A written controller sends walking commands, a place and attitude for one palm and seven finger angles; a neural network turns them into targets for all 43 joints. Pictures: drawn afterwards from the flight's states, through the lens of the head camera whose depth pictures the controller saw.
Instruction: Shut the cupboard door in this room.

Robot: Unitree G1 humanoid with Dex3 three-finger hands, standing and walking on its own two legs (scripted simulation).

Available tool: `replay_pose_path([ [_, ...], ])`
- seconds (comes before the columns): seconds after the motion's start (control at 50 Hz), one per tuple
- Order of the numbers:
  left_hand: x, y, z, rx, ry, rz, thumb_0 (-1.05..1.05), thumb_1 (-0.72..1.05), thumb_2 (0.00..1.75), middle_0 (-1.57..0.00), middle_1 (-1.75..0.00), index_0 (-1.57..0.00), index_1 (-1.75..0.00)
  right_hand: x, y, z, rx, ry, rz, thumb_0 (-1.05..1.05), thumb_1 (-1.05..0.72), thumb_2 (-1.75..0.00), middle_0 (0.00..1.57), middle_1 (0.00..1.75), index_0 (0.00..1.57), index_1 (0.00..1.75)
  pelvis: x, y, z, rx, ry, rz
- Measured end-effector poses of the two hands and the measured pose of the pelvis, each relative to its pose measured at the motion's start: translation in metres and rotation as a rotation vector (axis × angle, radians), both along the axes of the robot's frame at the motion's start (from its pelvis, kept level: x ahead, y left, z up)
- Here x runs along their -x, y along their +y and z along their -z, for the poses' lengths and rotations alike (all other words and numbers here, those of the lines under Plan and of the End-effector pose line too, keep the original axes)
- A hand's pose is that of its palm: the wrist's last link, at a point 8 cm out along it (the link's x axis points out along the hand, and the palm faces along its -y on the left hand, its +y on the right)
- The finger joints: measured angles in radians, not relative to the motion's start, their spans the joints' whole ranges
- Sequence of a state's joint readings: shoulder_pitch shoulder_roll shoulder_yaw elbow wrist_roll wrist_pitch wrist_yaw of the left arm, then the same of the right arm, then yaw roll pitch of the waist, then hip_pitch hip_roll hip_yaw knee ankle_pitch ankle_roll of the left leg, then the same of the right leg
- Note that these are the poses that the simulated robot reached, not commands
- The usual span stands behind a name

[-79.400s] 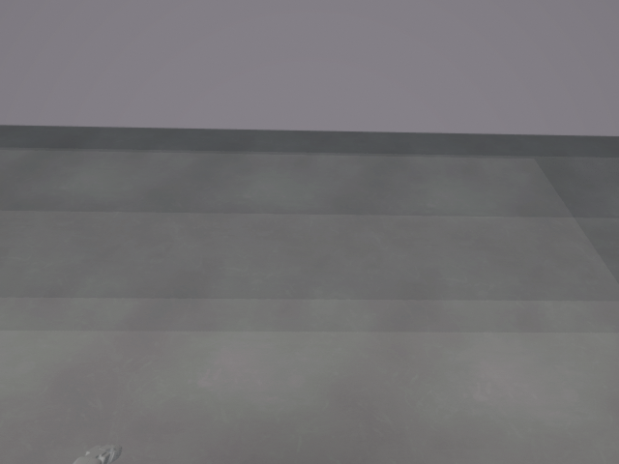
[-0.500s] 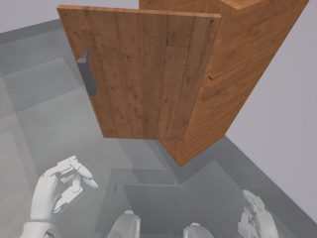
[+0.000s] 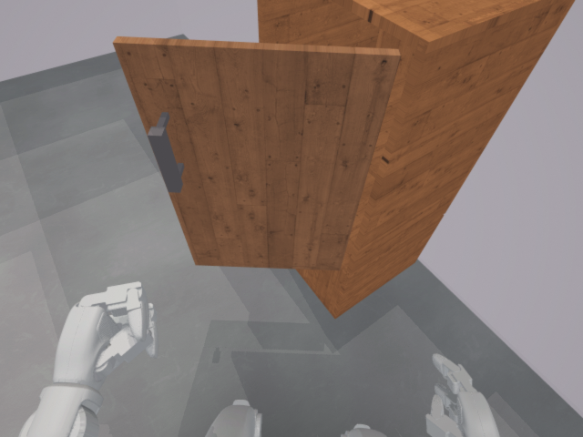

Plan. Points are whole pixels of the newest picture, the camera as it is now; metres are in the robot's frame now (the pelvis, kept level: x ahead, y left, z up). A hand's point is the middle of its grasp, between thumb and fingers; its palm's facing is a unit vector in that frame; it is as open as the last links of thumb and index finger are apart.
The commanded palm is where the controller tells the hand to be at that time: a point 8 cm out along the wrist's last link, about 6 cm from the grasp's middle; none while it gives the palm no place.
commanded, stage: raise the hand and make a fist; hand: left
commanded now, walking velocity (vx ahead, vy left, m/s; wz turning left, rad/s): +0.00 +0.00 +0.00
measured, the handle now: (169, 153) +0.53 +0.24 +0.06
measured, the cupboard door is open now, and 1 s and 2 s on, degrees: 54 54 54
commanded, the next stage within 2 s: bring the fist close to the handle in 0.36 s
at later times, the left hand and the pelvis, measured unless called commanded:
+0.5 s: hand (161, 334) +0.23 +0.17 +0.06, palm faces +0.03 -1.00 -0.04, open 3.1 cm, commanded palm +0.21 +0.23 +0.07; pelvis +0.00 -0.01 +0.00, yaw +0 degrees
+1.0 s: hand (169, 254) +0.33 +0.19 +0.06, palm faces +0.04 -1.00 -0.02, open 3.1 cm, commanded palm +0.31 +0.25 +0.07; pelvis +0.00 -0.01 +0.01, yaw -1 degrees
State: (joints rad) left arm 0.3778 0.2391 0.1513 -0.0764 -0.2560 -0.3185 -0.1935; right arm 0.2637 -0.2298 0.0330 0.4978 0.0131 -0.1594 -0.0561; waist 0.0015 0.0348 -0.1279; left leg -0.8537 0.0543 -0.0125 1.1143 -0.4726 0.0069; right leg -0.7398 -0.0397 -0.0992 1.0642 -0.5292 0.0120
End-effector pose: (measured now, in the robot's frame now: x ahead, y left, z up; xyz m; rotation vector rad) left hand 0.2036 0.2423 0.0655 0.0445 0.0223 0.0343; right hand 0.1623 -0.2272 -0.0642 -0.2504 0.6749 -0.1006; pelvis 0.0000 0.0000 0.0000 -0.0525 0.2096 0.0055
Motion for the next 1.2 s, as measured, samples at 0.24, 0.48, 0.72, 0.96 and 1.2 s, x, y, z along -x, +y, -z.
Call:
replay_pose_path([
  [0.24, -0.003, -0.011, 0.005, 0.014, 0.012, 0.004, 0.02, 0.9, 0.9, -1.3, -1.5, -1.3, -1.5, 0.006, -0.02, 0.001, 0.016, 0.014, 0.033, 0.01, -0.9, -0.9, 0.2, 0.3, 0.21, 0.3, -0.002, -0.008, -0.001, -0.014, 0.003, 0.008],
  [0.48, -0.001, -0.016, 0.0, 0.003, -0.003, -0.001, 0.02, 0.9, 0.9, -1.3, -1.5, -1.3, -1.5, -0.003, -0.018, 0.004, -0.013, -0.005, 0.018, 0.01, -0.9, -0.9, 0.2, 0.3, 0.21, 0.3, -0.001, -0.013, 0.0, -0.021, 0.002, 0.007],
  [0.72, -0.046, -0.006, 0.002, 0.005, -0.042, -0.001, 0.02, 0.89, 0.9, -1.3, -1.5, -1.31, -1.5, 0.004, -0.021, 0.014, 0.003, 0.033, 0.02, 0.01, -0.9, -0.9, 0.2, 0.3, 0.21, 0.3, 0.004, -0.015, 0.003, -0.017, 0.009, 0.003],
  [0.96, -0.099, 0.001, 0.0, 0.025, -0.029, -0.005, 0.02, 0.9, 0.9, -1.3, -1.5, -1.3, -1.5, 0.036, -0.033, 0.014, 0.024, 0.129, 0.085, 0.01, -0.9, -0.9, 0.2, 0.3, 0.21, 0.3, 0.002, -0.009, -0.005, -0.026, 0.018, 0.022],
  [1.2, -0.141, 0.016, 0.001, 0.034, -0.039, -0.016, 0.02, 0.9, 0.9, -1.3, -1.5, -1.3, -1.5, 0.061, -0.036, 0.021, 0.048, 0.236, 0.129, 0.01, -0.9, -0.9, 0.2, 0.3, 0.21, 0.3, 0.004, -0.003, -0.004, -0.02, 0.037, 0.027],
])
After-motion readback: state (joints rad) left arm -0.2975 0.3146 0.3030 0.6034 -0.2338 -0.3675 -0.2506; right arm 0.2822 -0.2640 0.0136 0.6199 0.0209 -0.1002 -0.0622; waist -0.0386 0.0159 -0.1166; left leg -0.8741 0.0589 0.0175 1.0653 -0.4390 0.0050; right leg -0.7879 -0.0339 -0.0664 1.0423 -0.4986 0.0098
